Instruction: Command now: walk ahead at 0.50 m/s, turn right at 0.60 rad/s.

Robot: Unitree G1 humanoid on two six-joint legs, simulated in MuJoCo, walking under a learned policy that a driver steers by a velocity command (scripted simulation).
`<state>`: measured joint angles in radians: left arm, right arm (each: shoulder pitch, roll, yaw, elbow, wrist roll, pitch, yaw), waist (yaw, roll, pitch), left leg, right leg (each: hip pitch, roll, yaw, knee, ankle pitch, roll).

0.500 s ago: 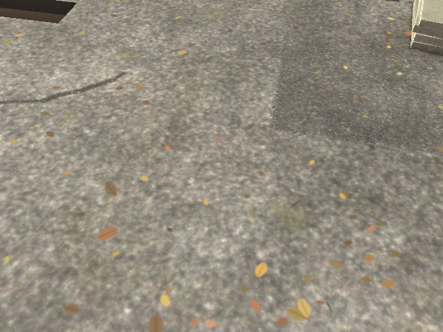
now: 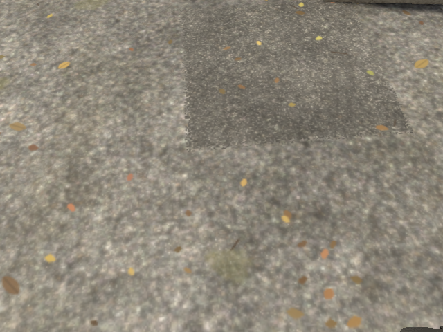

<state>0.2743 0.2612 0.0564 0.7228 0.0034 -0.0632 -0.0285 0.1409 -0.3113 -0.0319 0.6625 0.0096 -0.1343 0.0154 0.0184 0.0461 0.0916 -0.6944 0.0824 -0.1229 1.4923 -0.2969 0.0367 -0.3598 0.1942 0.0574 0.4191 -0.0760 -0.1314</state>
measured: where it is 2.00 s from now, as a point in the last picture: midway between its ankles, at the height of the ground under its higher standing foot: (227, 141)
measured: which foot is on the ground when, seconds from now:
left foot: up 0.00-0.32, down 0.34-0.88, up 0.90-1.00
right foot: down 0.00-0.36, up 0.38-0.86, down 0.88-1.00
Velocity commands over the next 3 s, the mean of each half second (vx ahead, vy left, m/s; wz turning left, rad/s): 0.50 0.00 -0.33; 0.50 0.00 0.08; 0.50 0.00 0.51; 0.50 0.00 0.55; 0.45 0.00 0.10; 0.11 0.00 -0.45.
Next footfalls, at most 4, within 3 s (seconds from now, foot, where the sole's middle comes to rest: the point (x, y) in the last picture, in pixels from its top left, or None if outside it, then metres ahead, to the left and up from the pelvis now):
0.34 left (207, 318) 0.45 0.10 -0.77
0.88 right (291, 237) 0.70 -0.16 -0.77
1.44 left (209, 171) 0.96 0.11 -0.77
1.92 right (236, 105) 1.28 0.02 -0.77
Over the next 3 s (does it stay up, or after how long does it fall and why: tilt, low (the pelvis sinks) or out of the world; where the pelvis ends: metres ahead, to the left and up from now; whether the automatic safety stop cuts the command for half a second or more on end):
stays up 1.39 0.23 0.01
